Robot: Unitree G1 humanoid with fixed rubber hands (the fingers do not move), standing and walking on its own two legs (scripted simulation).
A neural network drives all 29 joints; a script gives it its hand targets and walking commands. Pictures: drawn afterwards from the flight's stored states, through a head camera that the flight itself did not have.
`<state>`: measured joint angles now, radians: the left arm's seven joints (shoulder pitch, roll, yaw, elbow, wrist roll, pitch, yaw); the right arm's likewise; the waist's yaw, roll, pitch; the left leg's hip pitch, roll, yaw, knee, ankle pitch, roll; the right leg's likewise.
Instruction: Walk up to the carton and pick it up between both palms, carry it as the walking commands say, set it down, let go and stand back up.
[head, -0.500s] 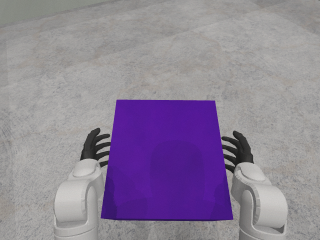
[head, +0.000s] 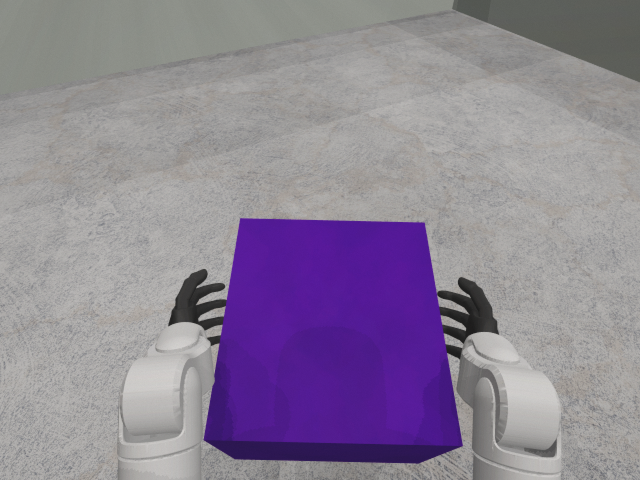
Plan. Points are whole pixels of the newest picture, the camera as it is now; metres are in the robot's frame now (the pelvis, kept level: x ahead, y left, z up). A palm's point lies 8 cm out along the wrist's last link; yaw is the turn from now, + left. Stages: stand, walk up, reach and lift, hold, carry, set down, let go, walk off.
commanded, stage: carry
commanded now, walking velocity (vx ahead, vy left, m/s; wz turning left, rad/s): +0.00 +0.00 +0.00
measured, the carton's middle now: (329, 341) +0.30 +0.01 +0.01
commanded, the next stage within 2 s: hold in 1.54 s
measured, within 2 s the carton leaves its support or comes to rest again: neither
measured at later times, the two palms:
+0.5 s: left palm (206, 350) +0.26 +0.15 +0.06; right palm (479, 362) +0.25 -0.17 +0.06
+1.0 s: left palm (210, 374) +0.23 +0.14 +0.05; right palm (490, 384) +0.23 -0.18 +0.04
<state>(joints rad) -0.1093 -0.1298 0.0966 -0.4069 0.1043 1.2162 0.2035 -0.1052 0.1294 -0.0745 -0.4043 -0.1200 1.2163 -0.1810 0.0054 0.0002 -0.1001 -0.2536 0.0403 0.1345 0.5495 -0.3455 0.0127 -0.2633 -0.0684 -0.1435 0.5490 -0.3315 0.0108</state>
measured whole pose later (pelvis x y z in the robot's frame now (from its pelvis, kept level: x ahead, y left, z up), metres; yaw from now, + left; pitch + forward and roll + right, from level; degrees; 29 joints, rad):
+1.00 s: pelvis -0.04 -0.02 +0.00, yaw +1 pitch +2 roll +0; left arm -0.14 -0.13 0.16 0.03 0.16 0.77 0.12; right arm -0.14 0.13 -0.15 0.03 -0.18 0.78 -0.12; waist 0.00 0.01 -0.06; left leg -0.28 0.06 0.11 0.51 -0.25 -0.01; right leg -0.29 -0.05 -0.17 0.51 -0.26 -0.03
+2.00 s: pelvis -0.06 +0.00 +0.01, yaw -7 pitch -7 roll +0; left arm -0.30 -0.14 0.31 0.32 0.29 0.71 0.05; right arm -0.31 0.14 -0.27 0.33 -0.30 0.70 0.01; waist 0.05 0.02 -0.02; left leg -0.07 -0.01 -0.01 0.40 -0.21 0.00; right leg -0.12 0.01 0.01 0.40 -0.16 -0.01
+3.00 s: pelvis -0.07 -0.01 -0.02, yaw -7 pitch +15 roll +0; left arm -0.39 -0.12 0.45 0.51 0.27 0.34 -0.03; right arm -0.44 0.14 -0.36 0.57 -0.31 0.33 -0.03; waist 0.10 -0.01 -0.05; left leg -0.68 -0.02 -0.05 0.71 -0.29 -0.01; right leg -0.72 0.04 0.04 0.69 -0.23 -0.02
